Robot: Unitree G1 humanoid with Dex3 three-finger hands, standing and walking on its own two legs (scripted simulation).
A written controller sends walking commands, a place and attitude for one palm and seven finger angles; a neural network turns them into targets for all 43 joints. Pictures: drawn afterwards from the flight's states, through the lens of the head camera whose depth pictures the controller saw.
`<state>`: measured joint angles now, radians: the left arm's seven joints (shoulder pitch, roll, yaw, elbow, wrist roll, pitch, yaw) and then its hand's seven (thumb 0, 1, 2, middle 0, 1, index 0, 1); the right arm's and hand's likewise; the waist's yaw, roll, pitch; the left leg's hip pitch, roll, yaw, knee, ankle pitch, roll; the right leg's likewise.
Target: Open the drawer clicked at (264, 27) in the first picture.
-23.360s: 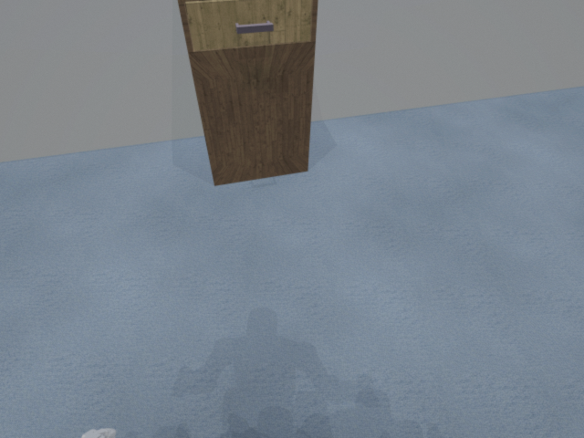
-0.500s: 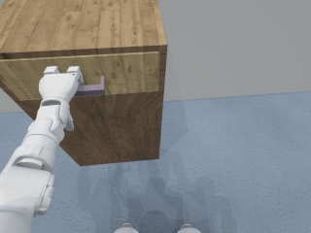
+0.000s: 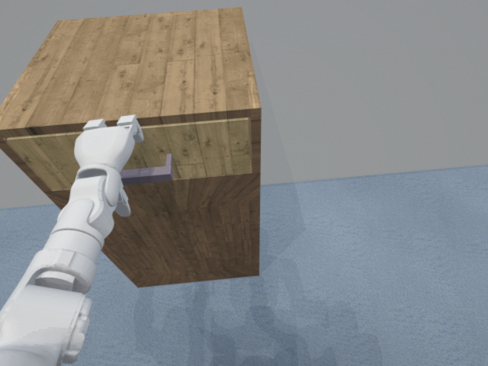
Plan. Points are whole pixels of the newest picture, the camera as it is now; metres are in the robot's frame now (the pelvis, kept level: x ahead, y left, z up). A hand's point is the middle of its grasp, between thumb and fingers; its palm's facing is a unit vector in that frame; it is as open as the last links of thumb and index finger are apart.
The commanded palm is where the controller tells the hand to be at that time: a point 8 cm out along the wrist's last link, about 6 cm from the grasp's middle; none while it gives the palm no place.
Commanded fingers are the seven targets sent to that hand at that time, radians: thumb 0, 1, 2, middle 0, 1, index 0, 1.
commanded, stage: lift the fingers back up to retry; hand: left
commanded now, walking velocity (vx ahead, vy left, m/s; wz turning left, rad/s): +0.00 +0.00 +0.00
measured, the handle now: (139, 168) +0.49 +0.22 +0.01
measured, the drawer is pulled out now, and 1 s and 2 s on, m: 0.00 0.00 0.00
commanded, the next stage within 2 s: re-aim the fingers above the handle in 0.16 s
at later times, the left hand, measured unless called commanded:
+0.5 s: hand (114, 174) +0.43 +0.23 +0.08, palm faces -0.03 -0.01 -1.00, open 13.8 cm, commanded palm +0.41 +0.23 +0.13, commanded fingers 0.00 -0.50 0.30 -0.30 -1.20 -0.30 -1.20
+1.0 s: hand (115, 176) +0.43 +0.24 +0.07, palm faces -0.03 -0.02 -1.00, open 13.8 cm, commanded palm +0.41 +0.23 +0.13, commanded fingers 0.00 -0.50 0.30 -0.30 -1.20 -0.30 -1.20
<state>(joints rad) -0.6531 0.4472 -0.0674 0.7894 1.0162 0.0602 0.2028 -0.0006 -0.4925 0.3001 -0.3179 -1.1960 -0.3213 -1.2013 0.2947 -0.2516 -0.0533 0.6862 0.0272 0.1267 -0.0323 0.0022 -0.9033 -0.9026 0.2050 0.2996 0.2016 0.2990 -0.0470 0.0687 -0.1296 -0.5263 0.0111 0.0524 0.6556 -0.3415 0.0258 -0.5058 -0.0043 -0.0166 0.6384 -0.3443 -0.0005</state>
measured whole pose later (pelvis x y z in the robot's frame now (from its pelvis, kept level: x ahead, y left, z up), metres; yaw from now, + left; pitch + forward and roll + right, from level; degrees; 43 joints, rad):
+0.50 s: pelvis +0.00 -0.02 +0.00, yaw +1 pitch +11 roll +0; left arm -0.65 0.48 -0.06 0.81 1.02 -0.01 0.17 0.00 -0.49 0.30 -0.32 -1.20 -0.32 -1.20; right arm 0.25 -0.26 -0.05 0.69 0.03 0.13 -0.05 0.00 -0.90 -0.90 0.20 0.30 0.20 0.30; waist -0.03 0.06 -0.11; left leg -0.49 0.01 0.03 0.63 -0.33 0.00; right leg -0.48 0.00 -0.04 0.64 -0.35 -0.02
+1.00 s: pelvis +0.00 -0.01 +0.00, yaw +1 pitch +12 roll +0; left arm -0.65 0.49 -0.06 0.82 1.01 -0.04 0.18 0.00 -0.49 0.30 -0.32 -1.20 -0.32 -1.20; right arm 0.32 -0.27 -0.07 0.71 0.03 0.12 -0.05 0.00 -0.90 -0.90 0.20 0.30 0.20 0.30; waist -0.04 0.06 -0.10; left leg -0.52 0.01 0.04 0.64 -0.32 0.02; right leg -0.49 0.00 -0.03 0.63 -0.34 -0.01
